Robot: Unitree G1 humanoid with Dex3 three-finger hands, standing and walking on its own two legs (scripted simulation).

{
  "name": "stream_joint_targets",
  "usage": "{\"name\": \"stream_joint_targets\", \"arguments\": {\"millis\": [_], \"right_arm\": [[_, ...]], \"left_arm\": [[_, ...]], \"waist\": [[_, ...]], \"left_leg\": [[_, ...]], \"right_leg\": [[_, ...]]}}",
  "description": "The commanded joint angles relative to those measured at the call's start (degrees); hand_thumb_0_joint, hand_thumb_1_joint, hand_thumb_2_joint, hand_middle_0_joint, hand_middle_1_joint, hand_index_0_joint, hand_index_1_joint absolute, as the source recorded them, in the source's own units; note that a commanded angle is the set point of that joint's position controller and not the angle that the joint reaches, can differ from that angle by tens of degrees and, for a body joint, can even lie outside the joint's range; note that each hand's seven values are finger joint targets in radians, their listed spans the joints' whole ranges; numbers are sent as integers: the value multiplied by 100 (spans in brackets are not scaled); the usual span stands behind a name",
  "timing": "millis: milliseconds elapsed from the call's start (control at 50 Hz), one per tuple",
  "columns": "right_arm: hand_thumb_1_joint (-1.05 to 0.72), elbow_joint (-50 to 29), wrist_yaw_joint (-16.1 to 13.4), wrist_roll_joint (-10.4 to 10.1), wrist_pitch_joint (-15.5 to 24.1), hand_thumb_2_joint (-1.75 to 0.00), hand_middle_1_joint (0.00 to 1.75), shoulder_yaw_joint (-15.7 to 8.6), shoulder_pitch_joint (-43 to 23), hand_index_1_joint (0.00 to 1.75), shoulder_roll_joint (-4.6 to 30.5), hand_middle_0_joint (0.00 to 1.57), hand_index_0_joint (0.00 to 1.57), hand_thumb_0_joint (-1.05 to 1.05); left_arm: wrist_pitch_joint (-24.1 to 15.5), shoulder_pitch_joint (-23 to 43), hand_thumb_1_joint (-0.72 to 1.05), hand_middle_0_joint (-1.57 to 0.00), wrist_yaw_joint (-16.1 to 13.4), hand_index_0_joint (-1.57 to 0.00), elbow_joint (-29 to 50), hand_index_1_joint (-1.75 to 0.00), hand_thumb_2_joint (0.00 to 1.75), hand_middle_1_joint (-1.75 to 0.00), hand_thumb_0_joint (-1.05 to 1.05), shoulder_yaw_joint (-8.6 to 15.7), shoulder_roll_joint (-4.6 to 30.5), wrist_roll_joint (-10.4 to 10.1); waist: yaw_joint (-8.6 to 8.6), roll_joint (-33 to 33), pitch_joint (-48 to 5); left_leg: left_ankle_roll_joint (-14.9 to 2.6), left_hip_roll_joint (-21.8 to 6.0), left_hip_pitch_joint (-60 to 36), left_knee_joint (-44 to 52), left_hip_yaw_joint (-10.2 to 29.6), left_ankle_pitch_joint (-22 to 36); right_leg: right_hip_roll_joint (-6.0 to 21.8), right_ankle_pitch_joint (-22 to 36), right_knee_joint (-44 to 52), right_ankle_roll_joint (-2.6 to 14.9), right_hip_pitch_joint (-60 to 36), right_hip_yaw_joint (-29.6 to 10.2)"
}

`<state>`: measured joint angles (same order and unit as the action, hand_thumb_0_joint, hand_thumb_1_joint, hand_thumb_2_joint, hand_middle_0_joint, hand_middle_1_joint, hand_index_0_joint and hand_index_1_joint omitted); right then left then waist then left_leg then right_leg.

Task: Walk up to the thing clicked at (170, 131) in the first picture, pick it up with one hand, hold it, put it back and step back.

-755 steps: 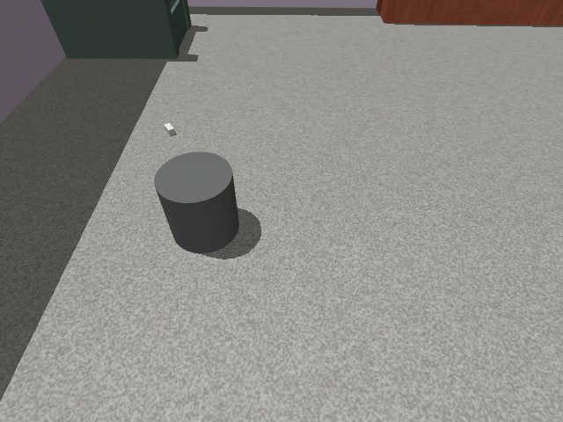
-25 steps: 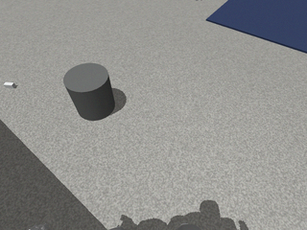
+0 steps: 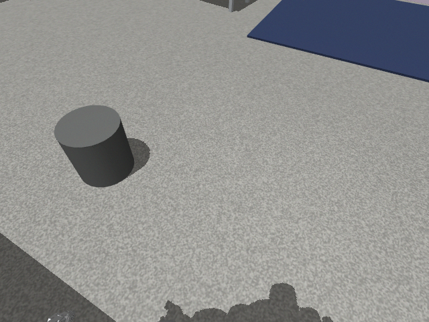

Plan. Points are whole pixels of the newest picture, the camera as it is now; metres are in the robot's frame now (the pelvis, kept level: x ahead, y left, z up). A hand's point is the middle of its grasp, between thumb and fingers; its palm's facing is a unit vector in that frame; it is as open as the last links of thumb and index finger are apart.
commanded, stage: walk up
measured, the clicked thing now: out of the picture +1.09 +1.52 -0.72
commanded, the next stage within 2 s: stand in 0.58 s
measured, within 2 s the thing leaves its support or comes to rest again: neither
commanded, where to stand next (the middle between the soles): +0.07 +0.02 m, yaw +0 degrees
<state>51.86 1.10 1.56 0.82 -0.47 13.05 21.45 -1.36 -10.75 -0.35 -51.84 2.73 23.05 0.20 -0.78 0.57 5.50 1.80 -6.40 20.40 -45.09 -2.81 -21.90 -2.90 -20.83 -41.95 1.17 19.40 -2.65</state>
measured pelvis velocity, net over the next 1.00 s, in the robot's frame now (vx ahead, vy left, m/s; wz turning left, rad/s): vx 0.02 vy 0.01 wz -0.03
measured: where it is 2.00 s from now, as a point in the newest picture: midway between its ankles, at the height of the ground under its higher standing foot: outside the picture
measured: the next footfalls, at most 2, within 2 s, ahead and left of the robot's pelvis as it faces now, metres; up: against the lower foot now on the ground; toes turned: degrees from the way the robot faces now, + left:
none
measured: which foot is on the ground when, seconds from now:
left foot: down 0.00-1.00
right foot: down 0.00-1.00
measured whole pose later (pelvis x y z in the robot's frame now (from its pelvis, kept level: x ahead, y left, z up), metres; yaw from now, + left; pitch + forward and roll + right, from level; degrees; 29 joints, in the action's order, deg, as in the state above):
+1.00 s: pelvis +0.02 +0.01 +0.04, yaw -1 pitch -2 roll +0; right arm 66.2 0.7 0.8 0.5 -1.0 4.0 20.1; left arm -0.8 -3.8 0.0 -66.2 0.4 19.8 0.3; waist -1.1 0.1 2.9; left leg 1.0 -2.4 6.4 -18.3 -4.4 -9.9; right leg -0.1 -9.3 -19.0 -1.4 7.8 -5.4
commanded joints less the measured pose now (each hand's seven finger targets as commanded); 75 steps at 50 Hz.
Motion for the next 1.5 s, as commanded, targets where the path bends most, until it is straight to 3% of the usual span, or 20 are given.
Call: {"name": "stream_joint_targets", "arguments": {"millis": [0, 20, 60, 80, 120, 140, 200, 240, 300, 320, 520, 560, 600, 700, 780, 820, 940, 1120, 1240, 1480], "right_arm": [[-90, -440, -118, -89, 72, -90, 30, -304, -390, 30, 1083, 20, 20, 0], [-90, -311, -138, -97, 62, -90, 30, -370, -346, 30, 1221, 20, 20, 0], [-90, -91, -104, -121, 137, -90, 30, -353, -185, 30, 1187, 20, 20, 0], [-90, -10, -102, -92, 168, -90, 30, -364, -111, 30, 1241, 20, 20, 0], [-90, 21, -78, -76, 197, -90, 30, -351, -363, 30, 1439, 20, 20, 0], [-90, 18, -70, -82, 190, -90, 30, -319, -547, 30, 1432, 20, 20, 0], [-90, 160, -66, -116, 171, -90, 30, -255, -649, 30, 1294, 20, 20, 0], [-90, 306, -66, -133, 173, -90, 30, -244, -589, 30, 1259, 20, 20, 0], [-90, 469, -82, -133, 183, -90, 30, -248, -594, 30, 1282, 20, 20, 0], [-90, 491, -83, -154, 179, -90, 30, -254, -736, 30, 1280, 20, 20, 0], [-90, 783, -91, -142, 125, -90, 30, -261, -1034, 30, 1176, 20, 20, 0], [-90, 835, -112, -128, 119, -90, 30, -262, -1079, 30, 1171, 20, 20, 0], [-90, 862, -129, -126, 123, -90, 30, -257, -1169, 30, 1152, 20, 20, 0], [-90, 974, -132, -116, 138, -90, 30, -254, -1193, 30, 1106, 20, 20, 0], [-90, 1016, -130, -114, 131, -90, 30, -267, -1228, 30, 1079, 20, 20, 0], [-90, 1036, -124, -109, 114, -90, 30, -264, -1251, 30, 1058, 20, 20, 0], [-90, 1066, -105, -88, 97, -90, 30, -284, -1235, 30, 1078, 20, 20, 0], [-90, 1083, -93, -98, 102, -90, 30, -278, -1124, 30, 1066, 20, 20, 0], [-90, 1051, -105, -106, 89, -90, 30, -272, -1164, 30, 1073, 20, 20, 0], [-90, 1038, -111, -112, 82, -90, 30, -244, -1053, 30, 1079, 20, 20, 0]], "left_arm": [[-207, -156, 90, -20, -82, -20, 179, -30, 90, -30, 0, 364, 1456, 92], [-198, 184, 90, -20, -64, -20, 250, -30, 90, -30, 0, 324, 1488, 84], [-157, 575, 90, -20, -48, -20, 222, -30, 90, -30, 0, 221, 1266, 46], [-136, 654, 90, -20, -36, -20, 182, -30, 90, -30, 0, 178, 1125, 33], [-117, 356, 90, -20, -5, -20, -72, -30, 90, -30, 0, 140, 995, 20], [-127, 209, 90, -20, -8, -20, -184, -30, 90, -30, 0, 129, 1007, 31], [-149, 322, 90, -20, 1, -20, -353, -30, 90, -30, 0, 132, 1100, 17], [-171, 506, 90, -20, -7, -20, -399, -30, 90, -30, 0, 101, 1105, 1], [-167, 654, 90, -20, -25, -20, -488, -30, 90, -30, 0, 55, 1023, -28], [-153, 580, 90, -20, -32, -20, -584, -30, 90, -30, 0, 46, 990, -36], [-112, 857, 90, -20, -48, -20, -849, -30, 90, -30, 0, -2, 906, -32], [-128, 920, 90, -20, -36, -20, -922, -30, 90, -30, 0, -25, 918, 6], [-113, 881, 90, -20, -25, -20, -970, -30, 90, -30, 0, -24, 882, 0], [-81, 989, 90, -20, -21, -20, -1027, -30, 90, -30, 0, -26, 863, -17], [-100, 1025, 90, -20, -33, -20, -1046, -30, 90, -30, 0, -21, 880, 14], [-84, 1031, 90, -20, -41, -20, -1054, -30, 90, -30, 0, -29, 888, 18], [-70, 962, 90, -20, -27, -20, -1074, -30, 90, -30, 0, -36, 901, 27], [-101, 830, 90, -20, -26, -20, -1071, -30, 90, -30, 0, -37, 899, 17], [-72, 712, 90, -20, -25, -20, -1082, -30, 90, -30, 0, -49, 865, 25], [-67, 689, 90, -20, -29, -20, -1023, -30, 90, -30, 0, -52, 913, 16]], "waist": [[93, -462, -608], [-36, -423, -452], [-163, -198, -402], [-172, -198, -344], [74, 1, -349], [184, -24, -370], [108, -149, -322], [7, -193, -520], [-39, -118, -730], [33, -117, -748], [4, -184, -761], [-30, -86, -840], [11, -81, -874], [20, -28, -867], [-16, -77, -961], [-17, -149, -780], [-11, -51, -641], [-18, -94, -768], [15, -129, -698], [8, -87, -753]], "left_leg": [[-274, 160, 521, 267, 243, -398], [-318, 193, -122, 327, 312, -583], [-399, 132, -587, 1162, 376, 33], [-514, -101, -708, 1647, 736, -74], [-787, -598, -354, 2192, 1378, -602], [-790, -622, -196, 2220, 1274, -539], [-498, -138, -344, 1953, 603, -151], [-431, -52, -806, 1855, 379, 378], [-453, -172, -1113, 2088, 392, 948], [-463, -198, -1190, 2075, 385, 1040], [-381, -241, -1541, 2456, 218, 1241], [-336, -250, -1482, 2601, 405, 1730], [-317, -259, -1688, 2664, 369, 1942], [-246, -239, -1732, 2870, 389, 1884], [-251, -249, -1865, 2856, 377, 2050], [-228, -224, -1763, 2966, 406, 1580], [-245, -216, -1624, 3119, 465, 1044], [-282, -213, -1778, 3005, 466, 1461], [-284, -200, -1751, 3027, 493, 1332], [-279, -202, -1738, 2971, 498, 1660]], "right_leg": [[1415, -303, 1711, 866, -565, -2515], [1539, -540, 1788, 1006, 175, -2517], [1034, -313, 1558, 618, 368, -1618], [759, -205, 1380, 416, 558, -1254], [318, -46, 1046, 218, 25, -726], [321, 122, 1098, 213, -298, -673], [591, 454, 1579, 327, -379, -1176], [748, 962, 1724, 333, -311, -1280], [683, 1708, 1631, 218, -489, -1032], [658, 1797, 1655, 199, -525, -975], [707, 2070, 1979, 112, -705, -949], [814, 2598, 2052, 35, -986, -784], [827, 2744, 2121, 0, -1005, -763], [827, 2458, 2289, -20, -1107, -675], [879, 2643, 2362, -28, -1178, -631], [852, 2175, 2474, -51, -1029, -608], [843, 1592, 2640, -34, -910, -622], [903, 1987, 2588, -27, -988, -625], [877, 1798, 2590, -31, -921, -576], [933, 2023, 2545, -13, -1077, -557]]}}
